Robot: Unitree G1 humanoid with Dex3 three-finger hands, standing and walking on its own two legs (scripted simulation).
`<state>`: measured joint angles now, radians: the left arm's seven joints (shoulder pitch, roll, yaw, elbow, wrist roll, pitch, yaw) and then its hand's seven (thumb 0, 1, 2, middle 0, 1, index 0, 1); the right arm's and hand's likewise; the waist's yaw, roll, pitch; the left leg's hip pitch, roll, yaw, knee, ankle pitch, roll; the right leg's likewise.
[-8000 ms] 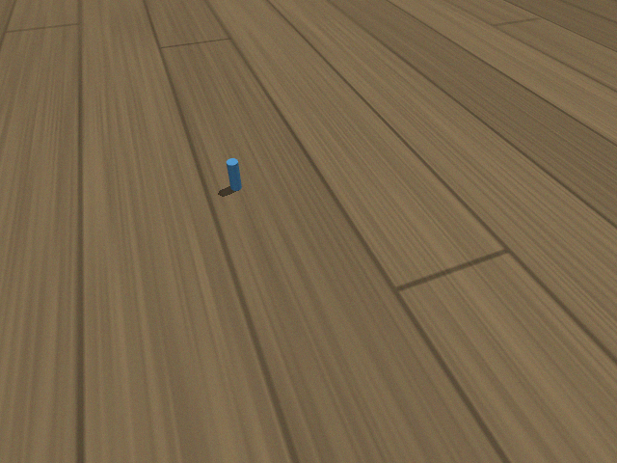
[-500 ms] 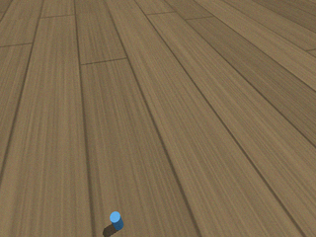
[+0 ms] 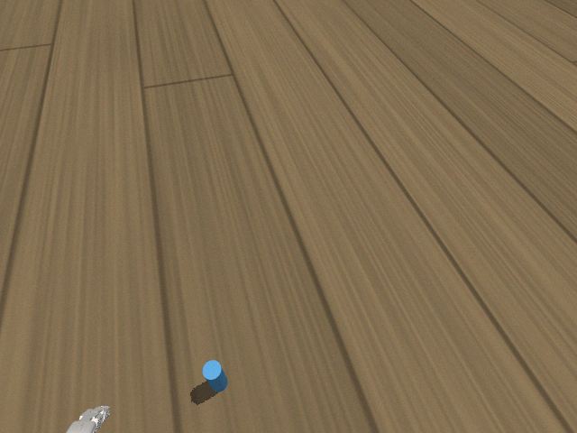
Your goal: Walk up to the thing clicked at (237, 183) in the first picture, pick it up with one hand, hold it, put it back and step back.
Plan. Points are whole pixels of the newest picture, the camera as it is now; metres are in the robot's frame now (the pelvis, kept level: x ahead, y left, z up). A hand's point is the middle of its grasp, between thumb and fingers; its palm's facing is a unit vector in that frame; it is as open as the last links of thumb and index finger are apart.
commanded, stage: go down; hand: left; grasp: from the side
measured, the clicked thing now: (215, 376) +0.37 +0.21 -0.70
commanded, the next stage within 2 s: none
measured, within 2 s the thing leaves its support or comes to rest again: neither
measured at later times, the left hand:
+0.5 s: hand out of the picture +0.16 +0.27 -0.18, palm faces +0.04 -0.94 -0.33, open 16.9 cm
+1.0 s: hand out of the picture +0.15 +0.29 -0.21, palm faces +0.06 -0.95 -0.30, open 17.4 cm
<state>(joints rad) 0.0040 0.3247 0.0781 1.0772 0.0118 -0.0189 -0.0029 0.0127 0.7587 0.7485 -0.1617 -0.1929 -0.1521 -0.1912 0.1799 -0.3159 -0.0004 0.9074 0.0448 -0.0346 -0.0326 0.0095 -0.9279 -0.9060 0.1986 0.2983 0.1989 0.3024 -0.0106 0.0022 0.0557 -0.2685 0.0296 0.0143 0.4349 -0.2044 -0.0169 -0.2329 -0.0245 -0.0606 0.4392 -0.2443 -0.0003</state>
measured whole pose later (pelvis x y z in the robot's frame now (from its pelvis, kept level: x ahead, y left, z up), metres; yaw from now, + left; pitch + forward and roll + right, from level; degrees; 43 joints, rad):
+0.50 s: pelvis +0.00 +0.01 -0.06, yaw -1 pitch +13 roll -1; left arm 0.18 0.33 0.21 0.60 0.04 0.17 -0.05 0.00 -0.45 0.05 -0.09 -0.10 -0.09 -0.09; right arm 0.24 -0.25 -0.02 0.62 0.02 -0.10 -0.05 0.01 -0.84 -0.88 0.20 0.30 0.20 0.30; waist -0.04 0.00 -0.08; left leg -0.73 0.04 0.01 0.95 -0.44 0.00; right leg -0.68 -0.03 -0.04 0.92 -0.46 0.02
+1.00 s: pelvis -0.01 +0.02 -0.10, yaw -1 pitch +19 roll -3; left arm 0.31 0.36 0.27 0.35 -0.02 0.18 -0.11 0.00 -0.55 0.04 -0.09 -0.08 -0.08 -0.09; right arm 0.22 -0.23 0.00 0.53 0.00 -0.17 -0.08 0.01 -0.88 -0.89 0.20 0.30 0.20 0.30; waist -0.04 0.00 -0.13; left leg -1.01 0.05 -0.03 1.22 -0.54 0.00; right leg -0.94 -0.03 -0.07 1.17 -0.56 0.01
